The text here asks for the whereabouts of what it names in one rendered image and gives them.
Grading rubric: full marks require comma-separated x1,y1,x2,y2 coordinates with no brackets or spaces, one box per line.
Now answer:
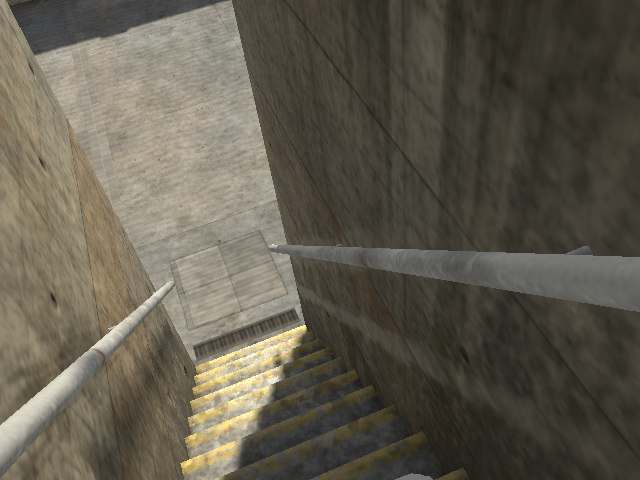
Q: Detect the stairs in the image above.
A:
180,325,470,480

